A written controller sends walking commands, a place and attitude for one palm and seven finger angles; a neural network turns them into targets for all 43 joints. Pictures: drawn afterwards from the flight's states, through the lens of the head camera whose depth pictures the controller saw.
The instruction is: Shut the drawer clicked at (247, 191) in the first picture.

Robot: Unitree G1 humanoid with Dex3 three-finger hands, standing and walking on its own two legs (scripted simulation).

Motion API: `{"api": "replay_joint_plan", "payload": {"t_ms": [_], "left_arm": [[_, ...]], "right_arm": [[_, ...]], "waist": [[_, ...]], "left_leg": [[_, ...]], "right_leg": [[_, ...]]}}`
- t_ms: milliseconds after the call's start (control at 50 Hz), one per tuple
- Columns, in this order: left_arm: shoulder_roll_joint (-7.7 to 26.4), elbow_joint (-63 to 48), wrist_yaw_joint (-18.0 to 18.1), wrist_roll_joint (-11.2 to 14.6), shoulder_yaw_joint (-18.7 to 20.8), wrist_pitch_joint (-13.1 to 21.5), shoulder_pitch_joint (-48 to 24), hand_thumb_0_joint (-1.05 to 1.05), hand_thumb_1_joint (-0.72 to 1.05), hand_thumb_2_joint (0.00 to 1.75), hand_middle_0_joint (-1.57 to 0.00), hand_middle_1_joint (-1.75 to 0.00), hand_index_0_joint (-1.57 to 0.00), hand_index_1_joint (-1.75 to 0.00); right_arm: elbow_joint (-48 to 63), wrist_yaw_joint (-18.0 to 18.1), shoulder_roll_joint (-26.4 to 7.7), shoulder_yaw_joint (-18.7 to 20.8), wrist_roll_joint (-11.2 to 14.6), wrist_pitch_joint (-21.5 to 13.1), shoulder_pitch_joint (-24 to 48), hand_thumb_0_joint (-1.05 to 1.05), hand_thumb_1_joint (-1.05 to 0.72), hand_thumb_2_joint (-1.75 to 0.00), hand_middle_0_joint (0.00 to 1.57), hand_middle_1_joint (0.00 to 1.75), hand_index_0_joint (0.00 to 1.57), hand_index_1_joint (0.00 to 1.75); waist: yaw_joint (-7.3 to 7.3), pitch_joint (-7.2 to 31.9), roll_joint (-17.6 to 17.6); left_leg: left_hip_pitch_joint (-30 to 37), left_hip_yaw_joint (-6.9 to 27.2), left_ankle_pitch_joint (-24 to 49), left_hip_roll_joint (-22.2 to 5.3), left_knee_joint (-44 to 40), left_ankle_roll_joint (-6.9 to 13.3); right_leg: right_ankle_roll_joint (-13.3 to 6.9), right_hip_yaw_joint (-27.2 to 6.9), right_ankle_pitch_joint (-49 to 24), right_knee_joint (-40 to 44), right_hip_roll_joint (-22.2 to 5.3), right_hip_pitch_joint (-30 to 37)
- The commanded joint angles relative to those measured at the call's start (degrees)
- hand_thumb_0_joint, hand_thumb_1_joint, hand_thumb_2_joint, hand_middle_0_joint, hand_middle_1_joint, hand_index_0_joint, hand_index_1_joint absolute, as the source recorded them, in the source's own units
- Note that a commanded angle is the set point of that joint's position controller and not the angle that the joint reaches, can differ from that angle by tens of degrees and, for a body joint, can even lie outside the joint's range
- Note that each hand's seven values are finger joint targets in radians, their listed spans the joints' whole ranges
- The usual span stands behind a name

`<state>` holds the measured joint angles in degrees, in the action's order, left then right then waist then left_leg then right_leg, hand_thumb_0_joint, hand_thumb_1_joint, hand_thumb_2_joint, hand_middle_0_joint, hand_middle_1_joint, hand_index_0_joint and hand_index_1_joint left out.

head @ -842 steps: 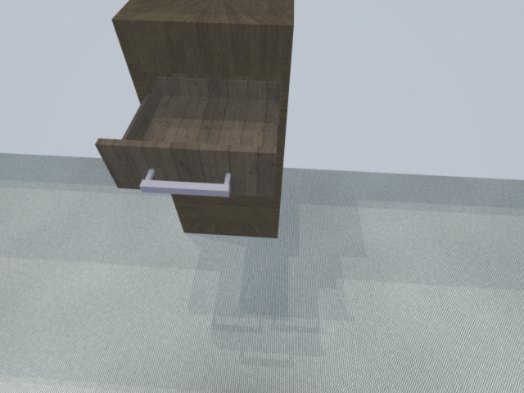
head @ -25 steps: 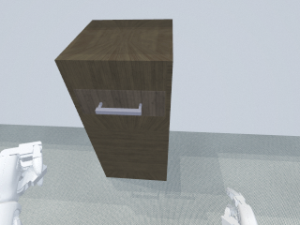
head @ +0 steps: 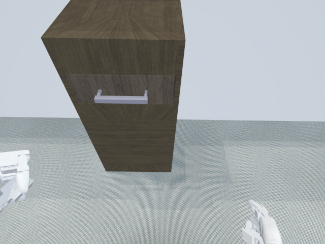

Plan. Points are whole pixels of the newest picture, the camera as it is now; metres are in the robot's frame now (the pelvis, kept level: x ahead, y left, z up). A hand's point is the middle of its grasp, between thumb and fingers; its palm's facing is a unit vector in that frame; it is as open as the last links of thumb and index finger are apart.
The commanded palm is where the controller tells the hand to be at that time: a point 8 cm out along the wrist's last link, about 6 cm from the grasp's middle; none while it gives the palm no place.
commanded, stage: step back with the hand held close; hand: left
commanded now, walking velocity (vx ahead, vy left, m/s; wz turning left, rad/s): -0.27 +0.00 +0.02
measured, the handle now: (122, 96) +0.61 +0.20 -0.04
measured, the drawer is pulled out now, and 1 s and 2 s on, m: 0.00 0.00 0.00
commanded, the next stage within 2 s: stop stepping back and stand still in 0.94 s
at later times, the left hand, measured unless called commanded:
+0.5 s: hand (1, 229) +0.12 +0.24 +0.16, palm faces +0.40 -0.76 -0.51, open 3.2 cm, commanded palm +0.05 +0.28 +0.18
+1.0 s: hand out of the picture +0.06 +0.22 +0.18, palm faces +0.29 -0.86 -0.42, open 3.2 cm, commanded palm -0.01 +0.27 +0.18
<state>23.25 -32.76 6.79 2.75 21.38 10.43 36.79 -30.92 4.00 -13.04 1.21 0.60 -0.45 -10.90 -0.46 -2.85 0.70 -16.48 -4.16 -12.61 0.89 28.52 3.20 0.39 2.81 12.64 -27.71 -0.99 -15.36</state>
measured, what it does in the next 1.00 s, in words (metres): walks backwards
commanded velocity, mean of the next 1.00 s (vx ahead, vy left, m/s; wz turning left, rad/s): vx -0.36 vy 0.00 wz -0.03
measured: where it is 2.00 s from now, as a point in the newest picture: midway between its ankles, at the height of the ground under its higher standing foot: outside the picture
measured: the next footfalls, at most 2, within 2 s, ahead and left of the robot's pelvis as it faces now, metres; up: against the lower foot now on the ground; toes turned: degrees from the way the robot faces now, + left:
right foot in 1.06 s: -0.24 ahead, -0.12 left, +0.00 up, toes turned -1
left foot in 1.24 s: -0.09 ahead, +0.09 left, +0.00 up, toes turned -2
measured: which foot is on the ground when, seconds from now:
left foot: down 0.00-1.00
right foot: down 0.00-0.68, up 0.70-1.00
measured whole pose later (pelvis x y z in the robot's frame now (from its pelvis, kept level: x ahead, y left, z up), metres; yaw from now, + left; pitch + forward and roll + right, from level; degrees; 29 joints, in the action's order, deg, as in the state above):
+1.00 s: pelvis -0.15 -0.01 +0.00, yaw -2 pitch +6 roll -4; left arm 24.8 -38.7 7.1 3.1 22.2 16.2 33.9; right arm -35.8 1.4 -7.2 -0.7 -3.1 -8.4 -8.5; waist -0.8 0.9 -1.3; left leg -27.4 -2.3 5.9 -3.8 15.4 1.9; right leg -0.8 0.5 27.8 -31.1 3.7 -9.2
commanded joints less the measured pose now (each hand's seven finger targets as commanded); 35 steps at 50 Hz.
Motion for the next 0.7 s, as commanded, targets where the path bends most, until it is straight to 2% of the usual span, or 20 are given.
{"api": "replay_joint_plan", "payload": {"t_ms": [0,80,120,140,220,300,340,380,420,460,500,520,540,560,580,600,620,640,660,680], "left_arm": [[7.29,-11.35,1.76,0.18,6.9,3.89,0.5,0.0,0.9,0.9,-1.4,-1.6,-1.4,-1.6],[7.15,-12.25,2.04,-0.28,6.95,4.51,-0.26,0.0,0.9,0.9,-1.4,-1.6,-1.4,-1.6],[6.96,-13.12,2.18,-0.46,6.6,4.93,-1.1,0.0,0.9,0.9,-1.4,-1.6,-1.4,-1.6],[8.02,-14.35,2.36,-0.65,7.39,5.23,-1.54,0.0,0.9,0.9,-1.4,-1.6,-1.4,-1.6],[7.33,-14.06,2.66,-0.87,7.0,6.02,-1.61,0.0,0.9,0.9,-1.4,-1.6,-1.4,-1.6],[7.15,-14.13,2.64,-1.79,7.92,6.69,-1.39,0.0,0.9,0.9,-1.4,-1.6,-1.4,-1.6],[8.73,-13.7,2.57,-2.18,10.01,7.0,-1.1,0.0,0.9,0.9,-1.4,-1.6,-1.4,-1.6],[8.15,-13.69,2.13,-1.29,9.7,7.51,0.4,0.0,0.9,0.9,-1.4,-1.6,-1.4,-1.6],[7.84,-14.55,1.69,-1.09,9.1,7.93,-0.81,0.0,0.9,0.9,-1.4,-1.6,-1.4,-1.6],[7.8,-14.64,1.63,-0.86,7.99,8.02,-1.61,0.0,0.9,0.9,-1.4,-1.6,-1.4,-1.6],[8.75,-13.91,2.22,-0.47,7.53,7.97,-2.68,0.0,0.9,0.9,-1.4,-1.6,-1.4,-1.6],[9.3,-13.94,2.66,-0.31,7.69,8.03,-3.35,0.0,0.9,0.9,-1.4,-1.6,-1.4,-1.6],[10.34,-14.24,3.23,-0.21,8.44,8.09,-4.13,0.0,0.9,0.9,-1.4,-1.6,-1.4,-1.6],[9.54,-12.61,3.47,-0.14,8.22,7.91,-2.63,0.0,0.9,0.9,-1.4,-1.6,-1.4,-1.6],[9.39,-12.57,3.48,-0.17,8.02,7.84,-2.24,0.0,0.9,0.9,-1.4,-1.6,-1.4,-1.6],[9.53,-12.61,3.44,-0.27,8.04,8.0,-2.3,0.0,0.9,0.9,-1.4,-1.6,-1.4,-1.6],[9.87,-13.84,3.36,-0.38,8.34,8.38,-2.36,0.0,0.9,0.9,-1.4,-1.6,-1.4,-1.6],[10.52,-15.28,3.23,-0.65,8.87,9.06,-1.92,0.0,0.9,0.9,-1.4,-1.6,-1.4,-1.6],[10.67,-15.49,2.99,-1.83,10.7,9.6,-0.77,0.0,0.9,0.9,-1.4,-1.6,-1.4,-1.6],[10.09,-15.34,2.45,-2.27,10.65,9.54,-0.92,0.0,0.9,0.9,-1.4,-1.6,-1.4,-1.6]], "right_arm": [[9.35,0.31,-7.08,2.38,-0.33,-3.85,5.23,0.0,-0.9,-0.9,0.2,0.3,0.2,0.3],[9.52,0.42,-7.04,2.37,-0.18,-4.8,4.95,0.0,-0.9,-0.9,0.2,0.3,0.2,0.3],[9.49,0.3,-7.18,2.37,-0.3,-5.25,4.54,0.0,-0.9,-0.9,0.2,0.3,0.2,0.3],[9.49,0.49,-7.4,2.51,-0.52,-5.52,4.68,0.0,-0.9,-0.9,0.2,0.3,0.2,0.3],[9.06,0.57,-7.29,2.28,-0.75,-6.1,4.12,0.0,-0.9,-0.9,0.2,0.3,0.2,0.3],[9.33,0.86,-7.63,2.19,-0.83,-7.01,4.79,0.0,-0.9,-0.9,0.2,0.3,0.2,0.3],[9.58,0.9,-7.38,2.63,-0.8,-7.34,5.04,0.0,-0.9,-0.9,0.2,0.3,0.2,0.3],[8.99,0.68,-6.87,2.71,-0.58,-7.48,4.24,0.0,-0.9,-0.9,0.2,0.3,0.2,0.3],[8.17,0.31,-7.2,3.02,-0.72,-7.32,3.89,0.0,-0.9,-0.9,0.2,0.3,0.2,0.3],[7.62,-0.04,-6.7,3.11,-0.77,-6.98,3.73,0.0,-0.9,-0.9,0.2,0.3,0.2,0.3],[6.57,-0.47,-6.01,3.44,-0.85,-6.0,3.32,0.0,-0.9,-0.9,0.2,0.3,0.2,0.3],[5.96,-0.69,-5.45,3.46,-0.97,-5.49,3.32,0.0,-0.9,-0.9,0.2,0.3,0.2,0.3],[5.61,-0.67,-5.41,3.62,-1.0,-5.09,3.31,0.0,-0.9,-0.9,0.2,0.3,0.2,0.3],[5.16,-0.68,-4.77,3.55,-0.81,-4.53,3.33,0.0,-0.9,-0.9,0.2,0.3,0.2,0.3],[5.36,-0.62,-4.83,3.39,-0.76,-4.05,3.86,0.0,-0.9,-0.9,0.2,0.3,0.2,0.3],[5.49,-0.42,-5.15,3.29,-0.7,-3.78,4.52,0.0,-0.9,-0.9,0.2,0.3,0.2,0.3],[5.81,-0.2,-6.15,3.26,-0.71,-3.82,4.85,0.0,-0.9,-0.9,0.2,0.3,0.2,0.3],[6.27,0.21,-7.03,3.47,-0.7,-4.52,5.7,0.0,-0.9,-0.9,0.2,0.3,0.2,0.3],[7.01,0.26,-7.71,3.37,-0.94,-5.55,6.1,0.0,-0.9,-0.9,0.2,0.3,0.2,0.3],[7.13,0.37,-7.17,3.67,-1.57,-6.53,5.96,0.0,-0.9,-0.9,0.2,0.3,0.2,0.3]], "waist": [[0.23,8.5,3.66],[0.79,7.19,2.28],[1.13,6.38,1.68],[1.12,6.51,2.23],[1.37,5.78,2.34],[0.69,6.2,9.68],[0.4,7.08,8.7],[0.88,8.25,3.49],[1.21,8.73,1.47],[1.66,8.45,-1.53],[2.0,7.59,-6.73],[2.16,7.96,-8.57],[2.46,8.56,-8.44],[2.58,9.08,-8.85],[2.41,8.19,-7.51],[2.41,6.43,-5.59],[2.38,5.59,-0.56],[2.34,6.05,8.38],[1.62,9.04,17.17],[1.4,9.68,17.69]], "left_leg": [[-11.52,10.14,-0.37,-8.31,-9.26,1.3],[-16.27,10.31,-11.36,-7.52,-8.85,1.6],[-16.59,10.32,-15.47,-6.89,-7.81,1.49],[-16.7,10.78,-16.04,-6.82,-7.76,1.44],[-16.86,11.77,-18.89,-7.23,-8.46,1.41],[-26.3,16.51,-26.7,-11.84,-16.02,3.37],[-28.31,17.02,-25.17,-12.37,-14.91,4.04],[-22.63,14.27,-14.98,-9.47,-9.22,3.1],[-20.99,11.88,-15.18,-7.37,-5.57,2.1],[-14.97,9.17,-13.71,-4.31,0.93,0.41],[-6.37,6.2,-10.18,-0.83,10.54,-2.09],[-2.78,5.51,-7.89,-0.08,14.29,-2.74],[-0.48,5.26,-6.37,0.36,16.22,-2.95],[0.59,5.58,-5.78,-0.01,15.28,-2.77],[1.02,5.87,-5.68,-0.54,11.7,-2.51],[0.38,7.31,-6.48,-1.56,5.61,-1.79],[-2.98,10.46,-7.95,-3.78,-1.83,-0.65],[-9.43,16.38,-12.22,-9.54,-10.79,1.51],[-21.36,25.4,-25.02,-17.27,-21.02,4.74],[-28.32,29.43,-31.33,-21.62,-25.46,7.32]], "right_leg": [[-0.17,-4.79,-9.78,-3.62,-0.54,12.67],[-0.36,-6.63,-6.67,-2.79,-1.01,12.39],[-0.62,-7.64,-1.75,-0.92,-1.4,9.8],[-0.65,-7.97,-0.42,0.03,-1.18,9.32],[-0.59,-7.56,5.32,0.78,-0.52,6.99],[0.55,-4.72,-0.02,-10.62,3.68,15.85],[0.68,-5.71,-4.96,-12.75,4.53,18.22],[-0.09,-8.83,-11.5,-9.28,3.15,14.46],[-0.87,-12.02,-9.85,-6.08,1.24,11.42],[-2.52,-17.16,-4.19,1.49,-2.96,3.29],[-5.39,-21.7,6.48,10.44,-8.7,-8.33],[-6.64,-21.91,7.74,12.85,-11.12,-11.89],[-7.32,-21.63,5.68,13.56,-11.92,-13.87],[-7.06,-18.83,3.81,12.69,-11.81,-13.48],[-6.06,-16.42,4.1,11.56,-10.38,-13.95],[-4.43,-13.78,5.68,9.91,-7.44,-14.13],[-2.51,-10.81,6.73,6.33,-3.1,-11.6],[-0.63,-6.87,5.22,-2.29,1.77,-5.37],[0.94,-3.84,3.91,-18.22,7.15,7.52],[1.01,-5.72,7.21,-31.47,8.39,11.84]]}}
